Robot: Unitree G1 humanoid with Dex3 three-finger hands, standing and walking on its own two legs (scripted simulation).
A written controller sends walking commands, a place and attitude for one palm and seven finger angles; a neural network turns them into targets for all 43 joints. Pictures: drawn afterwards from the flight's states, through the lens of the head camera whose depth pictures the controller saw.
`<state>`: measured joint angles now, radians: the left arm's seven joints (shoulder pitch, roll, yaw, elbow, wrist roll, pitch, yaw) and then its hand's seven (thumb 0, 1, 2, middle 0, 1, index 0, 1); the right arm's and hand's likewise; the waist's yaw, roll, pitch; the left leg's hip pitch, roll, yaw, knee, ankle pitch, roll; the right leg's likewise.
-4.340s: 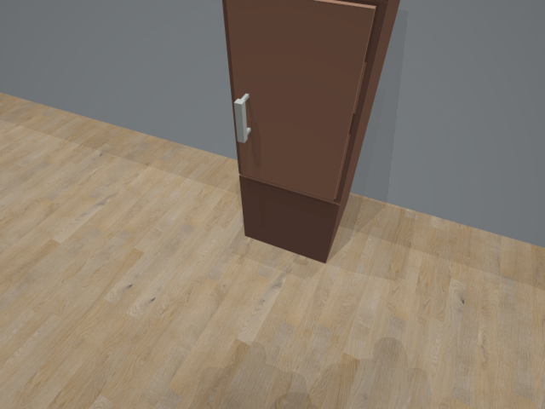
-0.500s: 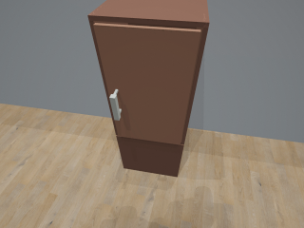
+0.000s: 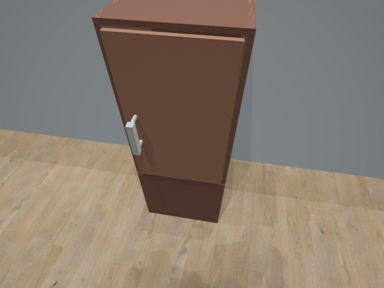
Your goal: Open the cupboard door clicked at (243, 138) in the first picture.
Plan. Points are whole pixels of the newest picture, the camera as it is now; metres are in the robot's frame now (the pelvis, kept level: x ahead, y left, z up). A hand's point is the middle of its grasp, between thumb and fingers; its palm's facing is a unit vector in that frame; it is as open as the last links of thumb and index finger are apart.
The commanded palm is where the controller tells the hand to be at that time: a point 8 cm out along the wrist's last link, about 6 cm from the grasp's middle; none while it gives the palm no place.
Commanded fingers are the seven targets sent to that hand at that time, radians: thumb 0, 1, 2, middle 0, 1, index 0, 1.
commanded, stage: come to a stop and stand still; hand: left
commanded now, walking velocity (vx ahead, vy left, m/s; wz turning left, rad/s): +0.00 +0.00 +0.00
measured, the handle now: (135, 135) +0.59 +0.22 -0.08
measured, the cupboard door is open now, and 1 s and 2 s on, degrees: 0 0 0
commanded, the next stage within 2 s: look again from close up in 0.36 s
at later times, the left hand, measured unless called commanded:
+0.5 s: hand out of the picture +0.03 +0.17 -0.17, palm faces +0.04 -0.98 -0.19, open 7.3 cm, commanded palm none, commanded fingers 0.00 0.90 0.90 -0.20 -0.30 -0.20 -0.30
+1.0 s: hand out of the picture +0.02 +0.17 -0.17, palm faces +0.03 -0.98 -0.18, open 7.4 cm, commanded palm none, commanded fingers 0.00 0.90 0.90 -0.20 -0.30 -0.20 -0.30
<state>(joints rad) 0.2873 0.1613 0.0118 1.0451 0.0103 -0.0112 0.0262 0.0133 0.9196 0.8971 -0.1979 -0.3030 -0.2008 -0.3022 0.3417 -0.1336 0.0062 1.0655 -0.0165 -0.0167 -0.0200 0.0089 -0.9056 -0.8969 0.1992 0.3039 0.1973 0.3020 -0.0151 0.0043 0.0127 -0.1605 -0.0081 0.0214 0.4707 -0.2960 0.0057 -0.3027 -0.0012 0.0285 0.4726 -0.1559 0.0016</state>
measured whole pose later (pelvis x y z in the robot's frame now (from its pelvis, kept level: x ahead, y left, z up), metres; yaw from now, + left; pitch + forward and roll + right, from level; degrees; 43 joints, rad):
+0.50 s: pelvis +0.02 -0.01 +0.00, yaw +0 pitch -1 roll +0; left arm 0.28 0.17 0.01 1.08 0.01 -0.01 0.02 0.01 0.92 0.90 -0.20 -0.30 -0.20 -0.30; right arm 0.29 -0.15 0.00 1.10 -0.01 -0.02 -0.03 0.01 -0.91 -0.90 0.20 0.30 0.20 0.30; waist 0.00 -0.01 0.03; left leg -0.10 0.01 0.01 0.43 -0.30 -0.01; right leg -0.25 0.02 0.01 0.44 -0.17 -0.01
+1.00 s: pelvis +0.02 +0.00 +0.00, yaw +0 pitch -1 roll +0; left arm 0.30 0.15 0.00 1.09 0.01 -0.01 0.03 0.01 0.91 0.90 -0.20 -0.30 -0.20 -0.30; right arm 0.33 -0.13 0.01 1.13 -0.01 -0.02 -0.03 0.01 -0.91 -0.90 0.20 0.30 0.20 0.30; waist -0.01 -0.01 0.03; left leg -0.10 0.01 0.01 0.42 -0.30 0.00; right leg -0.24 0.01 0.02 0.44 -0.17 -0.01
